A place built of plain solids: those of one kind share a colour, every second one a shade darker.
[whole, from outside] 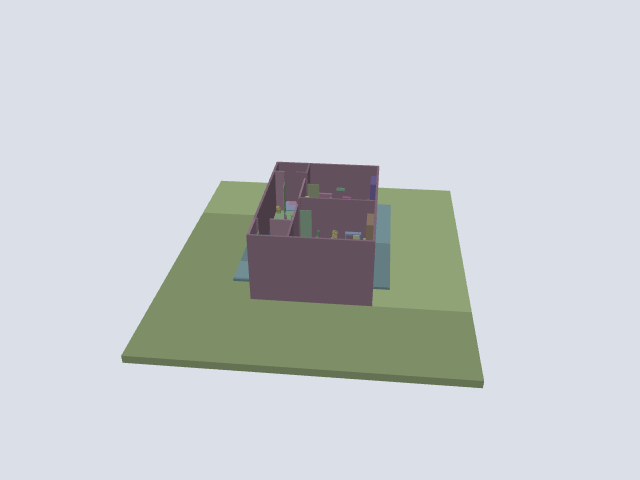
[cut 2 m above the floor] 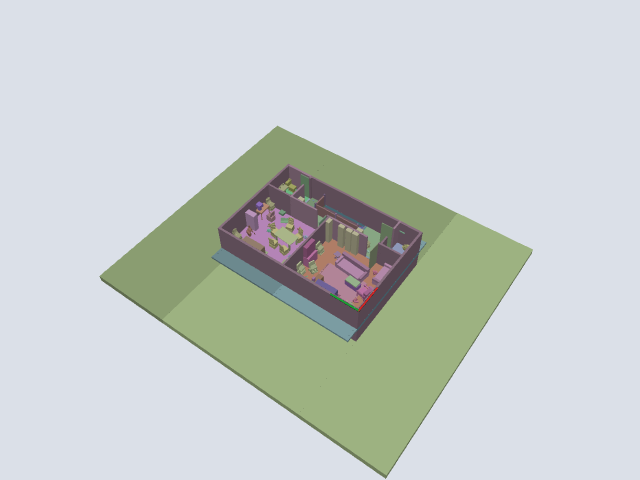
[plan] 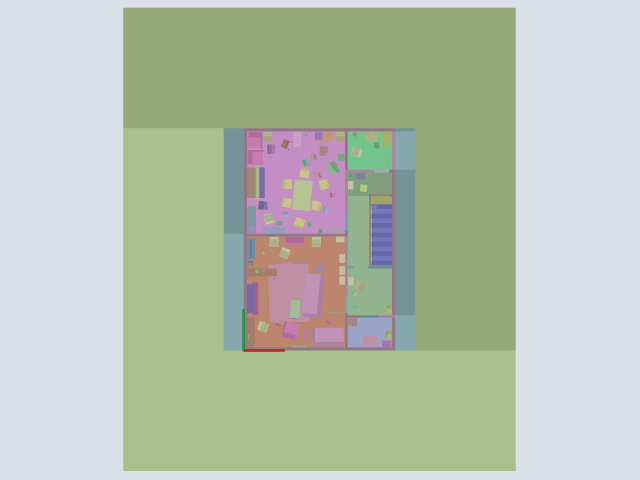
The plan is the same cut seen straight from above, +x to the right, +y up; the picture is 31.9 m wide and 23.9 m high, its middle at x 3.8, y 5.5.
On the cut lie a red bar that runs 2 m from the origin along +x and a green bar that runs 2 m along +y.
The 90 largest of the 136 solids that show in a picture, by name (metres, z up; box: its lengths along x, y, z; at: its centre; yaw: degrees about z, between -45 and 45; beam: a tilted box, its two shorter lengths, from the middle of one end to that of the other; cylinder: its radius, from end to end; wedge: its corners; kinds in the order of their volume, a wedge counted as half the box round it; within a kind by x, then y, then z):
{
 "under_1": {"box": [6.0, 11.07, 0.5], "at": [-3.0, 5.53, -1.69]},
 "under_2": {"box": [19.55, 6.0, 0.5], "at": [3.77, -3.0, -1.69]},
 "under_3": {"box": [19.55, 6.0, 0.5], "at": [3.77, 14.06, -1.69]},
 "under_4": {"box": [6.0, 11.07, 0.5], "at": [10.55, 5.53, -1.69]},
 "wall_1": {"box": [0.16, 5.52, 6.04], "at": [0.08, 2.92, 0.11]},
 "wall_2": {"box": [0.16, 5.1, 6.04], "at": [0.08, 8.36, 0.11]},
 "wall_3": {"box": [5.18, 0.13, 6.04], "at": [2.59, 5.75, 0.11]},
 "wall_4": {"box": [7.55, 0.16, 6.04], "at": [3.77, 0.08, 0.11]},
 "wall_5": {"box": [7.55, 0.16, 6.04], "at": [3.77, 10.98, 0.11]},
 "wall_6": {"box": [0.13, 1.47, 6.04], "at": [5.12, 0.9, 0.11]},
 "wall_7": {"box": [0.13, 2.97, 3.12], "at": [5.12, 4.2, 1.56]},
 "wall_8": {"box": [0.13, 0.15, 3.12], "at": [5.12, 5.88, 1.56]},
 "wall_9": {"box": [0.13, 2.14, 3.12], "at": [5.12, 7.8, 1.56]},
 "wall_10": {"box": [0.13, 1.91, 3.12], "at": [5.12, 9.95, 1.56]},
 "wall_11": {"box": [0.82, 0.13, 3.12], "at": [5.46, 1.7, 1.56]},
 "wall_12": {"box": [1.48, 0.13, 3.12], "at": [5.79, 8.93, 1.56]},
 "wall_13": {"box": [0.84, 0.13, 3.12], "at": [7.13, 1.7, 1.56]},
 "wall_14": {"box": [0.31, 0.13, 3.12], "at": [7.39, 8.93, 1.56]},
 "wall_15": {"box": [0.16, 1.47, 6.04], "at": [7.47, 0.9, 0.11]},
 "wall_16": {"box": [0.16, 7.11, 3.12], "at": [7.47, 5.31, 1.56]},
 "wall_17": {"box": [0.16, 6.7, 2.66], "at": [7.47, 7.56, -1.58]},
 "wall_18": {"box": [0.16, 1.91, 3.12], "at": [7.47, 9.95, 1.56]},
 "stair_1": {"box": [1.06, 0.26, 2.96], "at": [6.86, 4.34, -1.68]},
 "stair_2": {"box": [1.06, 0.5, 2.75], "at": [6.86, 4.46, -1.79]},
 "stair_3": {"box": [1.06, 0.73, 2.55], "at": [6.86, 4.58, -1.89]},
 "stair_4": {"box": [1.06, 0.96, 2.35], "at": [6.86, 4.69, -1.99]},
 "stair_5": {"box": [1.06, 1.2, 2.14], "at": [6.86, 4.81, -2.09]},
 "stair_6": {"box": [1.06, 1.43, 1.94], "at": [6.86, 4.93, -2.19]},
 "stair_7": {"box": [1.06, 1.67, 1.73], "at": [6.86, 5.04, -2.3]},
 "stair_8": {"box": [1.06, 1.9, 1.53], "at": [6.86, 5.16, -2.4]},
 "stair_9": {"box": [1.06, 2.14, 1.32], "at": [6.86, 5.28, -2.5]},
 "stair_10": {"box": [1.06, 2.37, 1.12], "at": [6.86, 5.4, -2.6]},
 "stair_11": {"box": [1.06, 2.6, 0.91], "at": [6.86, 5.51, -2.71]},
 "stair_12": {"box": [1.06, 2.84, 0.71], "at": [6.86, 5.63, -2.81]},
 "stair_13": {"box": [1.06, 3.07, 0.5], "at": [6.86, 5.75, -2.91]},
 "upper_floor_drawing_1": {"box": [4.89, 5.52, 0.16], "at": [2.6, 2.92, -0.08]},
 "floor_hall_1": {"box": [2.21, 3.65, 0.5], "at": [6.29, 9.08, -3.11]},
 "upper_floor_back_1": {"box": [4.89, 5.1, 0.16], "at": [2.6, 8.36, -0.08]},
 "upper_floor_next_1": {"box": [1.0, 5.52, 0.16], "at": [-0.5, 2.92, -0.08]},
 "upper_floor_next_2": {"box": [1.0, 5.1, 0.16], "at": [-0.5, 8.36, -0.08]},
 "upper_floor_next_3": {"box": [1.0, 1.47, 0.16], "at": [8.05, 0.9, -0.08]},
 "upper_floor_next_4": {"box": [1.0, 7.11, 0.16], "at": [8.05, 5.31, -0.08]},
 "upper_floor_next_5": {"box": [1.0, 1.91, 0.16], "at": [8.05, 9.95, -0.08]},
 "fixture_breast_back_1": {"box": [0.44, 1.52, 3.17], "at": [0.38, 8.35, 1.54]},
 "upper_floor_hall_1": {"box": [1.15, 3.48, 0.16], "at": [5.75, 5.95, -0.08]},
 "upper_floor_hall_2": {"box": [2.21, 2.45, 0.16], "at": [6.29, 2.98, -0.08]},
 "upper_floor_hall_3": {"box": [2.21, 1.18, 0.16], "at": [6.29, 8.28, -0.08]},
 "fixture_breast_drawing_1": {"box": [0.38, 1.45, 3.17], "at": [0.35, 2.58, 1.54]},
 "sofa_1": {"box": [0.93, 2.16, 0.34], "at": [3.48, 2.73, 0.28], "yaw": -5.9},
 "sofa_2": {"box": [0.23, 2.16, 0.39], "at": [3.84, 2.69, 0.65], "yaw": -5.9},
 "sofa_3": {"box": [1.6, 0.23, 0.39], "at": [4.19, 0.31, 0.65]},
 "sofa_4": {"box": [1.6, 0.93, 0.34], "at": [4.19, 0.67, 0.28]},
 "billy_1": {"box": [0.42, 0.28, 2.02], "at": [4.81, 5.53, 1.01]},
 "billy_2": {"box": [0.28, 0.42, 2.02], "at": [4.9, 3.48, 1.01]},
 "billy_3": {"box": [0.28, 0.42, 2.02], "at": [4.9, 3.98, 1.01]},
 "billy_4": {"box": [0.28, 0.42, 2.02], "at": [4.9, 4.58, 1.01]},
 "billy_5": {"box": [0.28, 0.42, 2.02], "at": [5.33, 3.44, 1.01]},
 "billy_6": {"box": [0.28, 0.42, 2.02], "at": [5.33, 8.22, 1.01]},
 "cube_shelf_1": {"box": [0.39, 1.46, 0.76], "at": [0.36, 0.93, 0.38]},
 "cube_shelf_2": {"box": [1.46, 0.39, 0.76], "at": [0.91, 3.88, 0.38]},
 "wall_band_1": {"box": [7.55, 0.16, 0.26], "at": [3.77, 0.08, -0.13]},
 "wall_band_2": {"box": [0.13, 1.59, 0.26], "at": [5.12, 6.61, -0.13]},
 "wall_band_3": {"box": [2.5, 0.13, 0.26], "at": [6.3, 1.7, -0.13]},
 "wall_band_4": {"box": [1.37, 0.13, 0.26], "at": [6.87, 4.14, -0.13]},
 "wall_band_5": {"box": [0.16, 6.7, 0.26], "at": [7.47, 7.56, -0.13]},
 "upper_floor_cloak_1": {"box": [2.21, 1.91, 0.16], "at": [6.29, 9.95, -0.08]},
 "tall_cupboard_1": {"box": [0.96, 0.47, 0.89], "at": [2.55, 5.43, 0.44]},
 "tall_cupboard_2": {"box": [0.92, 0.3, 0.99], "at": [2.55, 5.5, 1.38]},
 "upper_floor_vestibule_1": {"box": [2.21, 1.47, 0.16], "at": [6.29, 0.9, -0.08]},
 "rug_1": {"box": [2.0, 2.9, 0.08], "at": [2.25, 2.86, -0.03], "yaw": 1.0},
 "armchair_frame_1": {"box": [0.26, 0.62, 0.41], "at": [0.32, 9.61, 0.61]},
 "armchair_frame_2": {"box": [0.63, 0.74, 0.18], "at": [0.56, 10.47, 0.32]},
 "armchair_frame_3": {"box": [0.62, 0.26, 0.41], "at": [0.56, 10.75, 0.61]},
 "armchair_frame_4": {"box": [0.74, 0.63, 0.18], "at": [0.6, 9.61, 0.32]},
 "armchair_frame_5": {"box": [0.62, 0.26, 0.41], "at": [2.27, 0.72, 0.61], "yaw": -11.3},
 "armchair_frame_6": {"box": [0.63, 0.74, 0.18], "at": [2.33, 1.0, 0.32], "yaw": -11.3},
 "flat_shelf_1": {"box": [0.39, 0.76, 1.46], "at": [2.65, 10.5, 0.73]},
 "sideboard_1": {"box": [0.45, 1.35, 0.71], "at": [0.4, 6.51, 0.51]},
 "stair_guard_1": {"box": [0.08, 3.48, 0.95], "at": [6.29, 5.95, 0.47]},
 "stair_guard_2": {"box": [1.06, 0.08, 0.95], "at": [6.86, 7.73, 0.47]},
 "trunk_1": {"box": [0.5, 0.95, 0.42], "at": [2.57, 2.05, 0.21], "yaw": -5.9},
 "tv_board_1": {"box": [0.4, 1.0, 0.48], "at": [0.37, 5.06, 0.24]},
 "leaf_drawing_door_1": {"box": [0.85, 0.05, 2.3], "at": [4.63, 1.87, 1.15], "yaw": -2.0},
 "leaf_inner_door_1": {"box": [0.05, 0.84, 2.3], "at": [6.7, 2.18, 1.15], "yaw": 2.0},
 "hamper_1": {"box": [0.48, 0.32, 0.58], "at": [5.82, 8.68, 0.29]},
 "leaf_back_door_1": {"box": [0.77, 0.05, 2.3], "at": [4.67, 5.97, 1.15], "yaw": -2.0},
 "leaf_cloak_door_1": {"box": [0.05, 0.71, 2.3], "at": [7.23, 9.35, 1.15], "yaw": 2.0},
 "fixture_hearth_back_1": {"box": [0.45, 1.52, 0.1], "at": [0.82, 8.35, 0.0]},
 "fixture_hearth_drawing_1": {"box": [0.45, 1.45, 0.1], "at": [0.77, 2.58, 0.0]},
 "small_desk_1": {"box": [0.9, 0.5, 0.13], "at": [3.98, 10.64, 0.68]}
}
